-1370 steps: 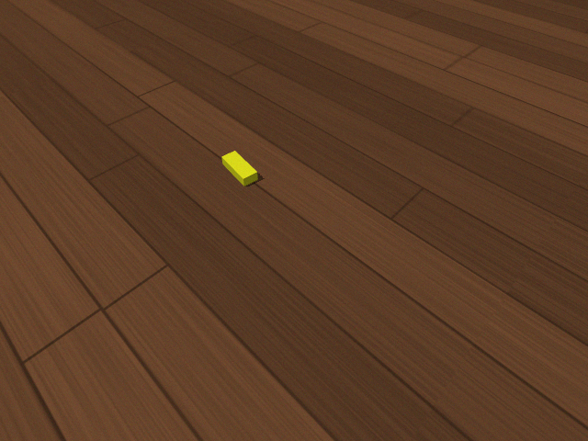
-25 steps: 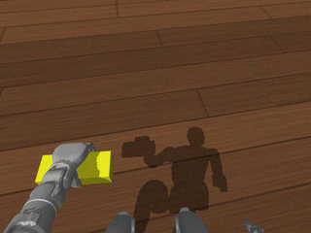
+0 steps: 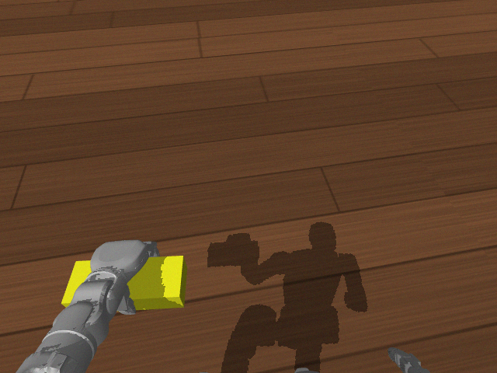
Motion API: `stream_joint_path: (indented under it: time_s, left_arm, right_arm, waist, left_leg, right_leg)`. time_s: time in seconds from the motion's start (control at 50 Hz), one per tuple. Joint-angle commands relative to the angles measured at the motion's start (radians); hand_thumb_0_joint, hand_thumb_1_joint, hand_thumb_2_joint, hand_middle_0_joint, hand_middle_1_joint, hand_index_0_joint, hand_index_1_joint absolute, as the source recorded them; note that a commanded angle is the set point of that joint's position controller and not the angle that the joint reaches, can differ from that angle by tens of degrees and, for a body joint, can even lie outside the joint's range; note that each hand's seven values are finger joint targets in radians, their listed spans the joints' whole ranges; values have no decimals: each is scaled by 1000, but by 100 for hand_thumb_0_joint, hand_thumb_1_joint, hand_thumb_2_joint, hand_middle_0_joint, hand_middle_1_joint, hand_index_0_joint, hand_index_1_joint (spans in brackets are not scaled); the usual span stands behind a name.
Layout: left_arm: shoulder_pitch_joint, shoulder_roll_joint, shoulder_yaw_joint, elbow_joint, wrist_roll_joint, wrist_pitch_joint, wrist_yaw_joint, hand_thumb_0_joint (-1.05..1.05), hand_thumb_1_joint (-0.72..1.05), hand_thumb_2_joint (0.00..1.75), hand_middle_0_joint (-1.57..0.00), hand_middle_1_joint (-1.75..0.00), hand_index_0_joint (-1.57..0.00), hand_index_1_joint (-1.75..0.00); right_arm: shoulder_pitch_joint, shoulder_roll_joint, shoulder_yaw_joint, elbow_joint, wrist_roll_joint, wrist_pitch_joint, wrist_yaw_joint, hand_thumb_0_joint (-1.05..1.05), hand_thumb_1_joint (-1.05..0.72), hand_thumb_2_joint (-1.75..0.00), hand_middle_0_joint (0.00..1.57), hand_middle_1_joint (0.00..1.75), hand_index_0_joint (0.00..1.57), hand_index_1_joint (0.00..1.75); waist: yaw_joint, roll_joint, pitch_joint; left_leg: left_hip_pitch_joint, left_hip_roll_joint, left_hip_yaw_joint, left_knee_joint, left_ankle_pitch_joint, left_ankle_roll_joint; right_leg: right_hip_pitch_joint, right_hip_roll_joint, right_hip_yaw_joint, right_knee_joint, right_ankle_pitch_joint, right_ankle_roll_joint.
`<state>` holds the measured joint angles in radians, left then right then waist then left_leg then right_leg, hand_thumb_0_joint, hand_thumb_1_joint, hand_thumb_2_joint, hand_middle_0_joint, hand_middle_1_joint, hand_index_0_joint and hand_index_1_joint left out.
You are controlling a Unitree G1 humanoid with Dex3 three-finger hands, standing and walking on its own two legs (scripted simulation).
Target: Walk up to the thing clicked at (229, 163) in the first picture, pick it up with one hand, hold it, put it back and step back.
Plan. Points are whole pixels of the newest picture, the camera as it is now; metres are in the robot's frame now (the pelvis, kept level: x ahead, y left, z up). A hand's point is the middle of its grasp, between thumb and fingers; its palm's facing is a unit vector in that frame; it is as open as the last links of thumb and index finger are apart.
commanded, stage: hold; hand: left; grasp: from above
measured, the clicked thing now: (129, 284) +0.30 +0.23 -0.11
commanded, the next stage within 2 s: crouch in 1.72 s
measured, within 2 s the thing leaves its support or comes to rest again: neither
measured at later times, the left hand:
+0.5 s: hand (125, 276) +0.29 +0.22 -0.05, palm faces -0.49 -0.04 -0.87, open 10.8 cm
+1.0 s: hand (124, 282) +0.28 +0.21 -0.03, palm faces -0.48 -0.04 -0.88, open 10.8 cm
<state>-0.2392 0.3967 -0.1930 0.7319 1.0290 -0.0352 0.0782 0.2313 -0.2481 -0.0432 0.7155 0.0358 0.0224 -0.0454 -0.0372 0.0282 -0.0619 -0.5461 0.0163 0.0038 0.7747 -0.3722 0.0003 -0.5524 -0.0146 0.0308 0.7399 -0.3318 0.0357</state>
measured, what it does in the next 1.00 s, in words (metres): stands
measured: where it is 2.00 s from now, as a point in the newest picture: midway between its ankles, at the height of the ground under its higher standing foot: outside the picture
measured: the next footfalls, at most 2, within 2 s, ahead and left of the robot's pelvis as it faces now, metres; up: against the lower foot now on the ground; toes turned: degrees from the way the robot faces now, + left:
none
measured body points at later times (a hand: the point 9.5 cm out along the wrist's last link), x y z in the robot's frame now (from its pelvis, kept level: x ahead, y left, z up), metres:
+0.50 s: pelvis +0.01 +0.00 +0.01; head +0.03 -0.01 +0.46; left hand +0.31 +0.22 +0.00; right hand +0.12 -0.27 -0.10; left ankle +0.01 +0.12 -0.71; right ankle +0.02 -0.14 -0.71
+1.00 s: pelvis -0.01 -0.01 +0.02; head +0.01 -0.03 +0.47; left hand +0.30 +0.21 +0.02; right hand +0.13 -0.27 -0.09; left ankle +0.01 +0.12 -0.71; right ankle +0.02 -0.14 -0.71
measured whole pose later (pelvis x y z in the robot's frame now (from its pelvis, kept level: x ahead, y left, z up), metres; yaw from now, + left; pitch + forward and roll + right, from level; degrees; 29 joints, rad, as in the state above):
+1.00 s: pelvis -0.01 -0.01 +0.02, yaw +0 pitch +2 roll +0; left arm -0.20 0.40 -0.20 0.62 1.01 -0.05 -0.03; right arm 0.20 -0.26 -0.04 0.68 0.05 0.05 -0.05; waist -0.01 0.04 -0.01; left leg -0.35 0.01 0.02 0.59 -0.28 -0.01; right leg -0.37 -0.02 0.04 0.58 -0.25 0.03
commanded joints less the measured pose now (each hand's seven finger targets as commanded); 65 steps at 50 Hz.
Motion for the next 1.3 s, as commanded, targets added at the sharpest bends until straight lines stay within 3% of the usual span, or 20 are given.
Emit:
stream_joint_path:
  time_s: [0.0,0.14,0.18,0.22,0.24,0.26,0.32,0.34,0.44,0.6,0.62,0.66,0.84,0.9,0.96,1.0,1.04,1.06,1.16,1.28]
  left_arm:
    - [-381,235,110,-257,-5,0,57,0,69,89,-104,-67,-104,-68]
    - [-358,213,92,-240,-11,7,25,0,70,89,-104,-70,-105,-69]
    - [-338,230,104,-233,-11,6,13,0,71,90,-105,-69,-105,-69]
    - [-337,203,81,-256,-16,3,-3,0,71,90,-104,-70,-105,-70]
    - [-330,226,97,-254,-17,1,-11,0,72,90,-106,-69,-106,-69]
    - [-333,228,100,-264,-19,-4,-19,0,71,91,-106,-68,-106,-68]
    - [-311,243,117,-274,-14,-9,-25,0,70,94,-107,-68,-106,-69]
    - [-317,216,98,-294,-15,-9,-24,0,70,92,-106,-68,-105,-69]
    - [-336,237,121,-325,-8,-7,-13,0,72,93,-106,-71,-106,-71]
    - [-337,238,125,-312,-8,0,-10,0,69,97,-105,-72,-104,-73]
    - [-337,214,101,-320,-9,3,-16,0,71,94,-104,-74,-105,-74]
    - [-335,246,124,-308,-10,-2,-24,0,70,94,-105,-72,-105,-72]
    - [-328,236,117,-341,-24,-16,-56,0,73,90,-105,-74,-106,-73]
    - [-343,258,139,-361,-25,-20,-54,0,72,90,-104,-75,-106,-74]
    - [-355,239,119,-380,-19,-16,-52,0,73,91,-106,-75,-107,-74]
    - [-360,261,139,-383,-25,-16,-51,0,72,90,-104,-75,-106,-74]
    - [-362,241,118,-371,-29,-13,-59,0,72,91,-105,-75,-106,-74]
    - [-356,255,131,-367,-31,-11,-57,0,74,90,-107,-74,-108,-73]
    - [-346,234,111,-356,-35,-9,-76,0,72,90,-105,-75,-106,-73]
    - [-351,262,131,-343,-28,-14,-90,0,71,91,-106,-73,-107,-72]
  right_arm:
    - [-6,-148,-54,-94,2,-35,-11,0,-89,-89,20,30,20,30]
    - [-21,-152,-55,-104,8,-27,-7,0,-89,-89,20,30,20,30]
    - [-28,-153,-56,-109,7,-24,-6,0,-89,-89,20,30,20,30]
    - [-30,-147,-53,-117,8,-23,-5,0,-89,-89,20,30,20,30]
    - [-40,-151,-54,-122,10,-22,-6,0,-89,-89,20,30,20,30]
    - [-35,-153,-55,-120,9,-21,-7,0,-89,-89,20,30,20,30]
    - [-45,-152,-54,-134,10,-19,-8,0,-89,-89,20,30,20,30]
    - [-37,-147,-51,-134,10,-18,-7,0,-89,-89,20,30,20,30]
    - [-37,-149,-53,-134,8,-16,-7,0,-89,-89,20,30,20,30]
    - [-62,-151,-51,-140,10,-15,-6,0,-89,-89,20,30,20,30]
    - [-60,-146,-47,-143,8,-16,-6,0,-89,-89,20,30,20,30]
    - [-74,-153,-50,-149,11,-15,-8,0,-89,-90,20,30,20,30]
    - [-103,-144,-37,-169,14,-19,-12,0,-89,-90,20,30,20,30]
    - [-106,-145,-38,-165,15,-19,-14,0,-90,-90,20,30,20,30]
    - [-108,-139,-33,-166,17,-22,-16,0,-90,-90,20,30,20,30]
    - [-110,-142,-34,-161,18,-21,-19,0,-89,-90,20,30,20,30]
    - [-109,-140,-31,-158,18,-22,-20,0,-89,-90,20,30,20,30]
    - [-120,-141,-31,-160,20,-22,-22,0,-89,-90,20,30,20,30]
    - [-129,-136,-27,-164,19,-19,-23,0,-90,-90,20,30,20,30]
    - [-130,-135,-24,-162,21,-14,-27,0,-90,-90,20,30,20,30]
  waist:
    - [-8,62,-325]
    - [2,41,-293]
    - [9,26,-294]
    - [3,29,-278]
    - [16,31,-275]
    - [7,35,-294]
    - [22,33,-282]
    - [11,22,-285]
    - [21,55,-299]
    - [17,25,-266]
    - [14,21,-260]
    - [22,1,-256]
    - [26,12,-213]
    - [32,28,-236]
    - [24,20,-229]
    - [31,31,-250]
    - [25,17,-234]
    - [30,7,-226]
    - [29,3,-214]
    - [36,10,-200]
  left_leg:
    - [256,-27,-5,-126,315,-10]
    - [276,-31,2,-160,326,-8]
    - [274,-32,1,-160,337,-6]
    - [268,-33,3,-172,323,-5]
    - [275,-34,7,-176,326,-3]
    - [290,-32,5,-174,346,-4]
    - [292,-33,8,-182,351,-3]
    - [289,-30,5,-184,359,-3]
    - [315,-27,10,-188,396,-7]
    - [320,-33,15,-221,308,2]
    - [308,-32,12,-223,304,4]
    - [306,-38,14,-229,276,9]
    - [306,-37,14,-269,204,10]
    - [334,-32,10,-272,230,6]
    - [331,-39,19,-274,221,11]
    - [349,-36,18,-275,248,9]
    - [352,-33,16,-279,250,10]
    - [344,-38,18,-283,237,13]
    - [358,-33,15,-298,234,12]
    - [355,-39,17,-305,256,11]
  right_leg:
    - [126,48,-34,-107,242,-45]
    - [165,46,-34,-142,253,-45]
    - [181,47,-34,-151,265,-43]
    - [184,48,-32,-157,255,-43]
    - [191,47,-32,-162,257,-45]
    - [194,48,-32,-160,269,-44]
    - [203,49,-33,-166,273,-46]
    - [204,50,-31,-162,281,-46]
    - [210,50,-32,-162,304,-49]
    - [219,44,-26,-202,243,-43]
    - [225,44,-28,-204,241,-43]
    - [238,39,-24,-218,219,-39]
    - [242,38,-21,-250,149,-41]
    - [248,43,-25,-247,167,-43]
    - [256,37,-16,-258,168,-40]
    - [259,39,-19,-254,190,-41]
    - [263,41,-22,-260,190,-40]
    - [271,37,-19,-268,180,-37]
    - [272,38,-23,-275,174,-40]
    - [288,37,-20,-284,193,-42]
